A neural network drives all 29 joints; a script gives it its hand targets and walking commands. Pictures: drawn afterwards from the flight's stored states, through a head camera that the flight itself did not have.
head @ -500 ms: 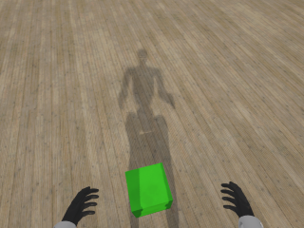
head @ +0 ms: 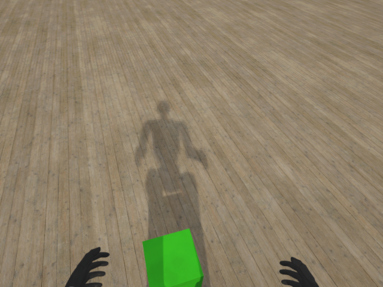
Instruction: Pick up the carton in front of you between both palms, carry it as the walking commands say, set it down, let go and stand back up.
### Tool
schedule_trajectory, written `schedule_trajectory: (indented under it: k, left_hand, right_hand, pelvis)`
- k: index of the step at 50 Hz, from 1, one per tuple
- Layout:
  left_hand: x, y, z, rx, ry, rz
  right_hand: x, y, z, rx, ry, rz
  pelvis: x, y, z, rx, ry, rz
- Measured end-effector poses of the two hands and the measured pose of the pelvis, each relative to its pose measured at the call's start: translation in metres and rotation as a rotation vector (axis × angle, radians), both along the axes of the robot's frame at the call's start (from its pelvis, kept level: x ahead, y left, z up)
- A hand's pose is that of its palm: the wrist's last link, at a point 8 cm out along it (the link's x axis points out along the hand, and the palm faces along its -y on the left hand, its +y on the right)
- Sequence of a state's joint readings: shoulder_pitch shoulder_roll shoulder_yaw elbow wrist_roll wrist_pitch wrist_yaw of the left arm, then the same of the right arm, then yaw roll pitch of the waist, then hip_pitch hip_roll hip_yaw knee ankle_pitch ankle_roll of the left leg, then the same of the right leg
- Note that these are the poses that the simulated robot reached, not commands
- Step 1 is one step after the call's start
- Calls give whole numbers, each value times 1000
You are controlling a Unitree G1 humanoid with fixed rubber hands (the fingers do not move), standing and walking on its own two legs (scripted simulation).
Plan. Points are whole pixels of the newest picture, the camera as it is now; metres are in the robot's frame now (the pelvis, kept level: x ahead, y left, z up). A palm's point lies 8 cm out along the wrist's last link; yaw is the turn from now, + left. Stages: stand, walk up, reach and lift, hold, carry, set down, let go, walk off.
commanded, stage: let go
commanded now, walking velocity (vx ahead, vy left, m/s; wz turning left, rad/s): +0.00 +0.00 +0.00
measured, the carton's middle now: (172, 267) +0.38 +0.09 -0.65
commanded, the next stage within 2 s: stand in 0.06 s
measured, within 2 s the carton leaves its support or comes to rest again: neither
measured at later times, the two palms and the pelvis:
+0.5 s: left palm out of the picture +0.15 +0.31 -0.11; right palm out of the picture +0.11 -0.27 -0.08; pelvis +0.01 +0.03 +0.00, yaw -3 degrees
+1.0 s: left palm out of the picture +0.12 +0.32 -0.11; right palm out of the picture +0.09 -0.27 -0.08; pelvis +0.00 +0.03 +0.00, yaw -3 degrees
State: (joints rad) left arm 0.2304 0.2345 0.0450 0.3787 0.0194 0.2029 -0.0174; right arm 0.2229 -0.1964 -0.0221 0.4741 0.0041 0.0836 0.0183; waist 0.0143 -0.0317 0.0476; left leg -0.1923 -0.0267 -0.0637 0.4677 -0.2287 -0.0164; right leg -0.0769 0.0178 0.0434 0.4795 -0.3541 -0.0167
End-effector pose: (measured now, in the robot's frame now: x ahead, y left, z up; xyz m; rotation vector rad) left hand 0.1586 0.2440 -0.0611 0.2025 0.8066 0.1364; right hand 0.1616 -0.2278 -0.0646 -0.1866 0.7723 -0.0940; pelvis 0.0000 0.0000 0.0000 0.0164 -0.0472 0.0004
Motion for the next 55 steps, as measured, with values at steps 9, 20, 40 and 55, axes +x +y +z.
schedule_trajectory:
  k: [9, 20, 40, 55]
  left_hand:
    - [-13, 36, -22, 62, 31, -25]
    - [-19, 63, -46, 93, 143, -55]
    - [-18, 73, -45, 124, 191, -57]
    - [-50, 80, -48, 133, 257, -36]
  right_hand:
    - [-29, -15, -10, -141, 108, -26]
    - [-50, -46, -8, -230, 203, -120]
    - [-55, -39, -19, -200, 253, -134]
    - [-76, -48, -20, -208, 301, -138]
  pelvis:
    - [-5, 18, -4, -13, 29, -22]
    - [8, 29, -3, -21, 46, -44]
    - [12, 33, 1, -19, 28, -52]
    - [0, 32, 4, -21, 13, -48]
